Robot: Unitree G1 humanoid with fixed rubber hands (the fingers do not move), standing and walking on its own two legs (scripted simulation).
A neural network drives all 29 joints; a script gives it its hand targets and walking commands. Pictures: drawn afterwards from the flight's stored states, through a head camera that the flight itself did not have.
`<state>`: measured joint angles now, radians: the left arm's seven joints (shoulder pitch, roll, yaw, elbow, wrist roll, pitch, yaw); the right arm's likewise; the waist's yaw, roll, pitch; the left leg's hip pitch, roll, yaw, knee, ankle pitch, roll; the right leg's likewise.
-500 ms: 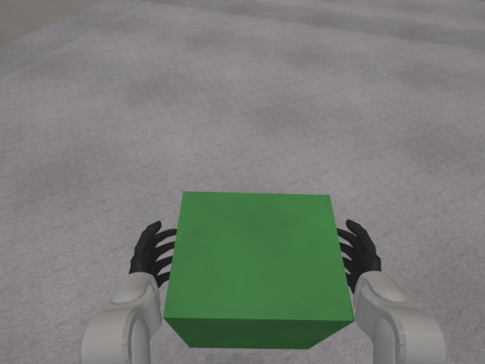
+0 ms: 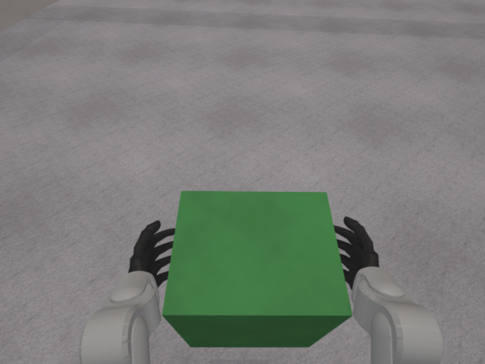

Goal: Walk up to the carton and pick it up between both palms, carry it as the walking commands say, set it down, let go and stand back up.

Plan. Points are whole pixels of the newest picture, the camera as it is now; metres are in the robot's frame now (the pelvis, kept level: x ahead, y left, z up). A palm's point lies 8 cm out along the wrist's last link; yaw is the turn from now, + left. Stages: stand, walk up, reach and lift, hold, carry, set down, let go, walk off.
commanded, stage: carry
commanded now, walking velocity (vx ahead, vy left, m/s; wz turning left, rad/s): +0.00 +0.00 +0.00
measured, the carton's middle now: (251, 277) +0.26 +0.00 +0.02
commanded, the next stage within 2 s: hold in 1.82 s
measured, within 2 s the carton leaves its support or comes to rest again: neither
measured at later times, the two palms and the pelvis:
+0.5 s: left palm (123, 291) +0.21 +0.17 +0.10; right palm (353, 295) +0.19 -0.13 +0.10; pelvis -0.03 +0.03 +0.01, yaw -3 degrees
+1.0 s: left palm (121, 289) +0.21 +0.18 +0.10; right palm (349, 292) +0.20 -0.13 +0.10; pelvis -0.03 +0.04 +0.01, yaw -2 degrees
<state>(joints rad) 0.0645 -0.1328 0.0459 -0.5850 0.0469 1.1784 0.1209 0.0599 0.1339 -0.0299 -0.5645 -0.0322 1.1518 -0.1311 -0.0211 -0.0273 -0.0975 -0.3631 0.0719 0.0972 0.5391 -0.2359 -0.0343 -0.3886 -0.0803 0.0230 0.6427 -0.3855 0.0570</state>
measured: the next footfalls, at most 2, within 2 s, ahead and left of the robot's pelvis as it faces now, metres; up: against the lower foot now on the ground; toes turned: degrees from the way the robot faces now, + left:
right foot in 0.18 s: +0.02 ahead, -0.10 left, +0.00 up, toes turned +0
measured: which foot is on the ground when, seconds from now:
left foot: down 0.00-1.00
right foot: up 0.00-0.16, down 0.18-1.00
